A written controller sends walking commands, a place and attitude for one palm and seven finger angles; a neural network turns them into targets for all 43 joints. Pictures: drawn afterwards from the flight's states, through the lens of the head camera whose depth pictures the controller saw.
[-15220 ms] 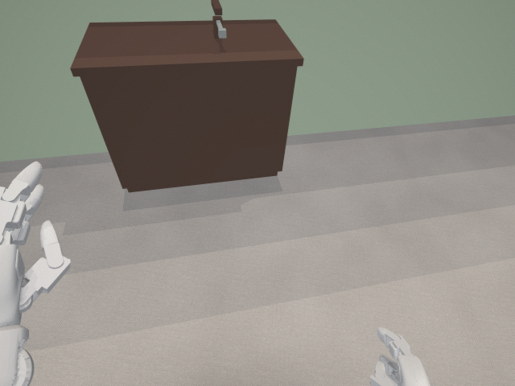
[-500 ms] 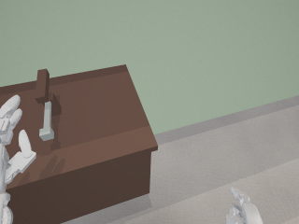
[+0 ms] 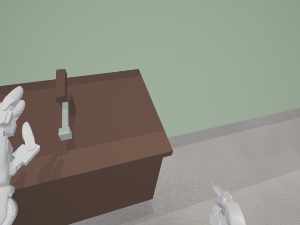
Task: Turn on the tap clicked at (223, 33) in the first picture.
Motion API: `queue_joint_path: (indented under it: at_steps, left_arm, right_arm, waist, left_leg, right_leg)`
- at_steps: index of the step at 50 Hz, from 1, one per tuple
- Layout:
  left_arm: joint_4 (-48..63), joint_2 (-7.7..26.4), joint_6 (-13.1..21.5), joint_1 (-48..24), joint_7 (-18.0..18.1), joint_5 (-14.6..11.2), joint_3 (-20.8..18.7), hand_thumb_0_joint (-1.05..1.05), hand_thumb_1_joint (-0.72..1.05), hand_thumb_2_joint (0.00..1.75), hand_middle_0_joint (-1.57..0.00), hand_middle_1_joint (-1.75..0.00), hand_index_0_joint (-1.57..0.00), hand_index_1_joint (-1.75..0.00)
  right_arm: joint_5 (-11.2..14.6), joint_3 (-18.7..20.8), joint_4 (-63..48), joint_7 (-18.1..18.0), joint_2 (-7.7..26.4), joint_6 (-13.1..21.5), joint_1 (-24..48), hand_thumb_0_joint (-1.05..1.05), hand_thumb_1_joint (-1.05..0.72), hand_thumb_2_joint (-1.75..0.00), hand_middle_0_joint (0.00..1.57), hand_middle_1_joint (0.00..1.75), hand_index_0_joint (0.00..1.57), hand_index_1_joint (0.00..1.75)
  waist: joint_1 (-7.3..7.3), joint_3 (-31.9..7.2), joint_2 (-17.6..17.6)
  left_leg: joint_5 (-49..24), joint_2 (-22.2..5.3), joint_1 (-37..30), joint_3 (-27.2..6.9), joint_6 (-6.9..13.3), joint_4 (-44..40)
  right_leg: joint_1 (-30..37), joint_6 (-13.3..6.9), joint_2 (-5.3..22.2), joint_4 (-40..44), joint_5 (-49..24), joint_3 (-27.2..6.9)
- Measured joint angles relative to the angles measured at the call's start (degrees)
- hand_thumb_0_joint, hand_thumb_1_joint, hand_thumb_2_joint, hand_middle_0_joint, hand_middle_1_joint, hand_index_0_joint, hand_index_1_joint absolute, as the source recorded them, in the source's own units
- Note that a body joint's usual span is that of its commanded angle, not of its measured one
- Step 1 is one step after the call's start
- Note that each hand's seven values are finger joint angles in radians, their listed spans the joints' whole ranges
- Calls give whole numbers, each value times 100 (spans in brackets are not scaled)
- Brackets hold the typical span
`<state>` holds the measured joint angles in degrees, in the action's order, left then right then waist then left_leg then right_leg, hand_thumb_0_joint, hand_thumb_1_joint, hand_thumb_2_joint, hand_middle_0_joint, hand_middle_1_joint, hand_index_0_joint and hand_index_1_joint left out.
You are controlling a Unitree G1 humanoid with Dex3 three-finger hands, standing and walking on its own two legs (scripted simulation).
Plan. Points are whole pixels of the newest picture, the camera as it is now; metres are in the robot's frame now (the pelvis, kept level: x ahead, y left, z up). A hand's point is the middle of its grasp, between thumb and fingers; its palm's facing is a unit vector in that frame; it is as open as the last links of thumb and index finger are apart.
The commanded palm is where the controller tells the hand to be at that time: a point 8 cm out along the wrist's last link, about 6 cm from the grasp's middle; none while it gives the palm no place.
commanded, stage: come to a stop and stand still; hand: left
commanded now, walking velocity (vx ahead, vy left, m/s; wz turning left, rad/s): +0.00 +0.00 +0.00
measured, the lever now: (65, 133) +0.33 +0.28 +0.02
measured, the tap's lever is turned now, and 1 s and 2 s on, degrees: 0 0 0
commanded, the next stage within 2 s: look again from close up in 0.06 s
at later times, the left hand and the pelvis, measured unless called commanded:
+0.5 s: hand (51, 159) +0.21 +0.23 +0.13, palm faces +0.26 -0.88 -0.41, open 7.4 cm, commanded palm +0.15 +0.26 +0.17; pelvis -0.02 -0.01 +0.00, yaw -2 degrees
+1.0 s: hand (44, 147) +0.23 +0.25 +0.14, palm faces +0.31 -0.86 -0.41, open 7.4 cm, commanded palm +0.17 +0.28 +0.17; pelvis +0.00 +0.00 +0.00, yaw -2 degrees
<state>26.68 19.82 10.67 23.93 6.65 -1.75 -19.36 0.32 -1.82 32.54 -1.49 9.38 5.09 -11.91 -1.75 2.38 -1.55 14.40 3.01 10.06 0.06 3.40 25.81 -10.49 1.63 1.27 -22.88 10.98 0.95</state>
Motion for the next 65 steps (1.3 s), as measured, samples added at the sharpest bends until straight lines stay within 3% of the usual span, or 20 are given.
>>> queue_joint_path:
  at_steps: [7, 9, 12, 15, 18, 20, 22, 25, 28, 32, 33, 34, 35, 38, 44, 48, 53, 56, 60, 65]
  left_arm:
    - [63, 30, 58, 51, 17, 9, -28, 1, 89, 90, -21, -30, -21, -30]
    - [-272, 527, 230, -692, -221, 359, -284, 1, 89, 90, -21, -30, -21, -30]
    - [-912, 882, 401, -1532, -210, 156, -766, 1, 88, 90, -22, -30, -21, -30]
    - [-804, 564, 368, -1315, -134, -40, -790, 1, 89, 90, -21, -30, -21, -30]
    - [-369, 92, 407, -514, -201, -45, -229, 1, 90, 90, -20, -30, -20, -30]
    - [-237, -26, 445, -33, -300, 15, 122, 1, 90, 90, -20, -30, -20, -30]
    - [-276, 31, 459, 252, -374, 41, 240, 1, 89, 90, -21, -30, -21, -30]
    - [-452, 206, 405, 232, -380, 38, 63, 1, 89, 90, -22, -30, -21, -30]
    - [-514, 293, 370, -134, -283, 23, -239, 1, 88, 90, -22, -30, -22, -30]
    - [-234, 97, 433, -487, -130, 8, -347, 2, 89, 90, -21, -30, -21, -30]
    - [-194, 198, 448, -769, -225, 263, -400, 2, 89, 90, -21, -30, -21, -30]
    - [-358, 393, 648, -1166, -306, 349, -478, 2, 89, 90, -22, -30, -21, -30]
    - [-522, 520, 764, -1458, -310, 267, -553, 2, 89, 90, -22, -30, -21, -30]
    - [-742, 463, 708, -1624, -214, 55, -650, 1, 89, 90, -21, -30, -21, -30]
    - [-470, 71, 495, -196, -302, -17, -73, 1, 90, 90, -20, -30, -20, -30]
    - [-436, 174, 375, 221, -351, -4, -46, 1, 89, 90, -21, -30, -21, -30]
    - [-279, 120, 286, -190, -188, -18, -281, 1, 89, 90, -22, -30, -21, -30]
    - [-60, -39, 330, -410, -77, -13, -269, 2, 89, 90, -21, -30, -21, -30]
    - [64, -118, 415, -402, -42, 34, -124, 1, 89, 90, -21, -30, -21, -30]
    - [-161, 26, 369, -166, -108, 37, -76, 1, 89, 90, -21, -30, -21, -30]
  right_arm:
    - [0, 57, 79, -5, 67, -32, -62, 1, -90, -90, 21, 30, 20, 30]
    - [-87, 77, 96, -30, 87, 167, -181, 1, -90, -90, 21, 30, 20, 30]
    - [-40, 32, 220, 113, 94, 224, -50, 1, -90, -90, 21, 30, 20, 30]
    - [13, 100, 122, 265, 198, 290, -4, 1, -90, -90, 21, 30, 20, 30]
    - [35, 162, 29, 309, 290, 303, -23, 1, -90, -90, 21, 30, 20, 30]
    - [27, 162, 25, 254, 295, 269, -46, 1, -90, -90, 21, 30, 20, 30]
    - [18, 149, 36, 159, 260, 206, -85, 1, -90, -90, 21, 30, 20, 30]
    - [9, 129, 46, 29, 219, 185, -170, 1, -90, -90, 21, 30, 20, 30]
    - [-5, 116, 75, -32, 236, 257, -215, 1, -90, -90, 20, 30, 20, 30]
    - [-29, 116, 150, 2, 286, 425, -175, 1, -90, -90, 20, 30, 20, 30]
    - [-112, 137, 131, 7, 292, 518, -213, 1, -90, -90, 20, 30, 20, 30]
    - [-136, 121, 187, 20, 281, 604, -204, 1, -90, -90, 20, 30, 20, 30]
    - [-108, 97, 249, 67, 251, 606, -125, 1, -90, -90, 20, 30, 20, 30]
    - [-43, 95, 144, 193, 198, 545, 51, 1, -90, -90, 20, 30, 20, 30]
    - [30, 73, -102, 254, 105, 295, 117, 1, -90, -90, 21, 30, 20, 30]
    - [17, 12, -40, 111, 11, 150, -16, 1, -90, -90, 21, 30, 20, 30]
    - [-11, 20, 90, 4, 119, 225, -111, 1, -90, -90, 21, 30, 20, 30]
    - [-21, 69, 154, 18, 209, 304, -32, 1, -90, -90, 21, 30, 20, 30]
    - [-30, 126, 112, 46, 243, 315, 127, 1, -90, -90, 21, 30, 20, 30]
    - [-16, 135, -56, 28, 189, 210, 235, 1, -90, -90, 21, 30, 20, 30]
  waist:
    - [67, 67, 39]
    - [-114, 125, -18]
    - [-172, 227, -115]
    - [-45, 184, 45]
    - [88, 77, 185]
    - [143, 8, 181]
    - [167, -38, 107]
    - [107, -8, -41]
    - [-13, 104, -142]
    - [-114, 174, -155]
    - [-191, 183, -148]
    - [-241, 174, -175]
    - [-251, 186, -209]
    - [-137, 126, -75]
    - [177, -38, 291]
    - [136, 11, 76]
    - [-95, 195, -99]
    - [-146, 230, -96]
    - [-59, 143, -63]
    - [107, 42, -29]
  left_leg:
    - [-24, -24, 19, -30, -8, -2]
    - [0, -45, 218, -75, -18, 164]
    - [-46, -64, 285, -11, -75, 193]
    - [-7, -112, 300, 110, -59, 252]
    - [16, -118, 261, 221, -24, 234]
    - [20, -124, 244, 257, -21, 215]
    - [15, -137, 248, 252, -30, 202]
    - [3, -163, 281, 194, -46, 215]
    - [5, -178, 312, 128, -54, 254]
    - [36, -170, 272, 110, -38, 268]
    - [58, -178, 328, 92, -36, 328]
    - [66, -162, 395, 68, -34, 365]
    - [51, -130, 385, 77, -36, 339]
    - [70, -84, 338, 193, -7, 326]
    - [160, -42, 235, 363, 74, 260]
    - [141, -33, 168, 307, 52, 180]
    - [172, -71, 164, 159, 19, 255]
    - [198, -102, 147, 135, 6, 286]
    - [212, -124, 109, 171, 6, 258]
    - [190, -130, 70, 212, 11, 181]
  right_leg:
    - [29, -10, -24, 91, -62, 32]
    - [-140, -40, -44, -46, -36, 85]
    - [-308, -102, -59, -233, -15, 23]
    - [-345, -76, -109, -241, -58, -98]
    - [-348, -40, -117, -239, -70, -210]
    - [-348, -32, -125, -231, -69, -247]
    - [-350, -42, -137, -217, -71, -242]
    - [-340, -74, -162, -174, -92, -183]
    - [-316, -92, -175, -139, -112, -116]
    - [-239, -73, -168, -85, -115, -99]
    - [-265, -67, -175, -97, -107, -79]
    - [-328, -67, -158, -144, -89, -54]
    - [-363, -85, -127, -208, -61, -63]
    - [-428, -105, -85, -367, 21, -177]
    - [-397, 76, -47, -350, 79, -356]
    - [-343, 44, -37, -343, 122, -302]
    - [-231, -4, -68, -280, 130, -149]
    - [-161, -12, -98, -201, 98, -123]
    - [-116, -3, -120, -123, 66, -160]
    - [-90, 6, -127, -44, 29, -202]
